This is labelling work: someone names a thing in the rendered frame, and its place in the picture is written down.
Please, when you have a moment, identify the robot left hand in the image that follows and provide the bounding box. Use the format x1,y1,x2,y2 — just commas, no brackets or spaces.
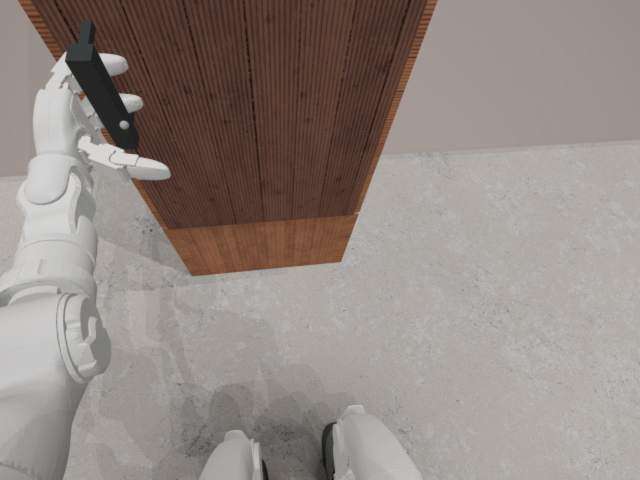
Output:
33,52,171,183

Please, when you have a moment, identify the robot left shin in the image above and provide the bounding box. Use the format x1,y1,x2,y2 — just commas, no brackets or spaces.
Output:
224,430,250,441

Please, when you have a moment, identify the left robot forearm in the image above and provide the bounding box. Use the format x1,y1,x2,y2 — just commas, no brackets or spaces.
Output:
0,154,98,307

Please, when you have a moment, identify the robot left upper arm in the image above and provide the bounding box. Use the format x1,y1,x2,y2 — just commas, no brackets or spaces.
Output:
0,293,111,480

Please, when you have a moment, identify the cupboard door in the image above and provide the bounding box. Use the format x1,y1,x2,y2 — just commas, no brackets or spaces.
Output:
31,0,428,230

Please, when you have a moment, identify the left robot thigh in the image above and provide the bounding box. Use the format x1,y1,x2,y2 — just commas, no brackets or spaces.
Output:
199,438,263,480

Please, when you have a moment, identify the handle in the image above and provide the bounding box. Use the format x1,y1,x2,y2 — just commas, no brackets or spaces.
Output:
65,20,139,150

